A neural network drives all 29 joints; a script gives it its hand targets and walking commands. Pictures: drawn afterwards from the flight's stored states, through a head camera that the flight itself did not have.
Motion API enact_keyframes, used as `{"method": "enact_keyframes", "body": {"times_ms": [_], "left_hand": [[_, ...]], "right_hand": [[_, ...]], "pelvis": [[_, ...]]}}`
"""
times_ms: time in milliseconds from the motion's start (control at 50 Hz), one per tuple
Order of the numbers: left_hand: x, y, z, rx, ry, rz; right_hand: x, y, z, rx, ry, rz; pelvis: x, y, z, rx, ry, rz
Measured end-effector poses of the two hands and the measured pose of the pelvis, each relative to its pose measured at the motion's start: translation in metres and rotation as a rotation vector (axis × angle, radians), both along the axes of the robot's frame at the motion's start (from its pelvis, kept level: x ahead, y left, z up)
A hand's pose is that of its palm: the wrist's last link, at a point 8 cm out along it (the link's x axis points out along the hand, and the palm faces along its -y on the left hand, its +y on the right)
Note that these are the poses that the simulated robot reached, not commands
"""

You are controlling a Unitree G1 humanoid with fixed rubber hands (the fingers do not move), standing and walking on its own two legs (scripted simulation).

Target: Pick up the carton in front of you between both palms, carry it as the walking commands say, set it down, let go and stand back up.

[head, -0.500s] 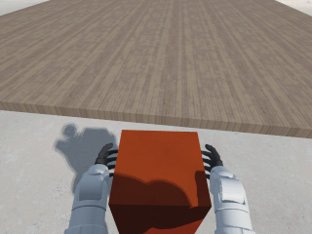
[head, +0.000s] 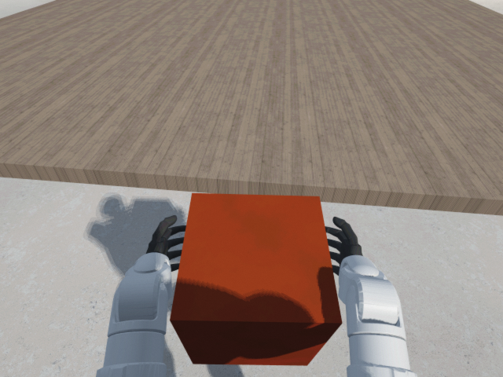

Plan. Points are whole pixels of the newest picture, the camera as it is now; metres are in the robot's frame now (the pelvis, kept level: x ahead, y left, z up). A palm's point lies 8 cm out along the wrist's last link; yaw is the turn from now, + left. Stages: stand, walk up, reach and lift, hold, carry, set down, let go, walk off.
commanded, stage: carry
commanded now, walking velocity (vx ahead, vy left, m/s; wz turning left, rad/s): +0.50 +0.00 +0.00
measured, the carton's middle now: (253, 284) +0.30 +0.01 +0.00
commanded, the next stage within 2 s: none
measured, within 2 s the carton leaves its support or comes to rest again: neither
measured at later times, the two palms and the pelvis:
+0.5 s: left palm (197, 175) +0.50 +0.12 +0.09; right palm (343, 179) +0.50 -0.18 +0.08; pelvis +0.23 -0.03 -0.01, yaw +3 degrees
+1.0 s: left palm (204, 109) +0.84 +0.16 +0.06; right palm (306, 114) +0.81 -0.14 +0.07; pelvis +0.56 +0.03 +0.00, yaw -3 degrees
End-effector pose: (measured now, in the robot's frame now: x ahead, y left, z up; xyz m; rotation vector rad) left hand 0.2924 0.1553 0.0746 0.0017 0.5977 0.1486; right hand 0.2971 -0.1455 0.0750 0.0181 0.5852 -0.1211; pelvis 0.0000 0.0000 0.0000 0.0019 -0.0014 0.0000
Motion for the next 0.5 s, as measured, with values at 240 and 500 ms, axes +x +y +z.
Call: {"method": "enact_keyframes", "body": {"times_ms": [240,500], "left_hand": [[0.071,0.0,0.006,-0.017,0.077,0.035],[0.204,-0.031,0.011,-0.037,0.1,0.025]], "right_hand": [[0.08,0.001,0.011,0.016,0.078,0.006],[0.2,-0.03,0.009,0.058,0.102,-0.053]], "pelvis": [[0.089,-0.002,-0.007,0.03,0.083,0.0],[0.229,-0.025,-0.007,-0.01,0.096,0.05]]}}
